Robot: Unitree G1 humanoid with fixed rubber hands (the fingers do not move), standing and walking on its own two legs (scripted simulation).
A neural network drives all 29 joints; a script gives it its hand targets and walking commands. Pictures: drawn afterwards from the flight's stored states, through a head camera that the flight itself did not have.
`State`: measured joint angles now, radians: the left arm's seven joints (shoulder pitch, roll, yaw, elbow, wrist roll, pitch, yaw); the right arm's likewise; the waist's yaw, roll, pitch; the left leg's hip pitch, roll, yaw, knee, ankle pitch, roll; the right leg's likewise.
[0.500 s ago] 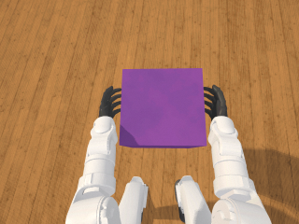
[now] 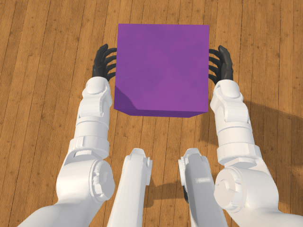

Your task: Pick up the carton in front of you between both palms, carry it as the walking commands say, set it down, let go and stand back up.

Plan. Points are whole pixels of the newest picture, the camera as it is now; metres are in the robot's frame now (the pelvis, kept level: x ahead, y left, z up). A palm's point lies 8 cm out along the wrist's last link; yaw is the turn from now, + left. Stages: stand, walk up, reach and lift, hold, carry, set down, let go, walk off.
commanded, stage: set down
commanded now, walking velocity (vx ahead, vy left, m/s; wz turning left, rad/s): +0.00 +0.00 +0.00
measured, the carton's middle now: (160, 80) +0.50 +0.01 -0.18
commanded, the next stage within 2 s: none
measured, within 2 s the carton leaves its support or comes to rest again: rests again in 0.98 s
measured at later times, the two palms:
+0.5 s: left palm (114, 81) +0.51 +0.17 -0.25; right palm (204, 85) +0.50 -0.13 -0.25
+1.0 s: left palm (118, 85) +0.52 +0.17 -0.30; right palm (200, 88) +0.50 -0.13 -0.31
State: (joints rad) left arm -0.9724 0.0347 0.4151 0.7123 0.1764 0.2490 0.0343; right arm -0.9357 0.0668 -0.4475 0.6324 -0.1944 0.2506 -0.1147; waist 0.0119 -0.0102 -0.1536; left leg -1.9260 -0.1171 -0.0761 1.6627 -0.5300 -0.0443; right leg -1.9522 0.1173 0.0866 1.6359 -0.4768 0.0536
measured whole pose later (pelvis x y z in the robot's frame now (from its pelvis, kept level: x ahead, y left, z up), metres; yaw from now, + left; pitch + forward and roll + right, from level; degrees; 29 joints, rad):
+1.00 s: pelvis -0.01 +0.01 -0.15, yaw +0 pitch +39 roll -1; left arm -1.35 0.23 0.24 1.01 0.03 0.19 0.09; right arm -1.28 -0.11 -0.38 0.90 -0.04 0.18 -0.17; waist 0.01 -0.02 0.23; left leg -2.24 -0.13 -0.04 2.20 -0.64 -0.04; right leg -2.26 0.13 0.05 2.16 -0.59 0.09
